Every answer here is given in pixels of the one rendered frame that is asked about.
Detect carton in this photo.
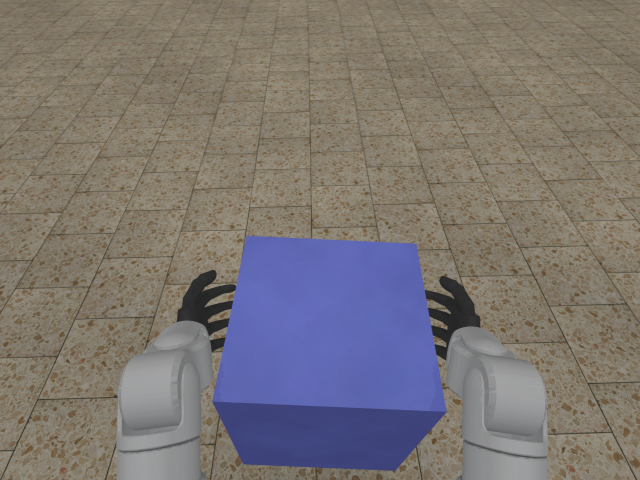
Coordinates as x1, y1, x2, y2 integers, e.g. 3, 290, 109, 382
212, 236, 447, 471

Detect robot right hand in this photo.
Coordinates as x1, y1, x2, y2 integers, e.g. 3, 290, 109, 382
425, 276, 480, 360

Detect robot left forearm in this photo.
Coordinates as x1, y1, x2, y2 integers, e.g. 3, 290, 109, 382
116, 321, 214, 480

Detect robot left hand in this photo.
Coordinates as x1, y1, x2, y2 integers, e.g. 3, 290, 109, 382
177, 270, 236, 352

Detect robot right forearm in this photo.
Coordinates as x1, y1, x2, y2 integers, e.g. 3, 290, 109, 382
446, 326, 548, 480

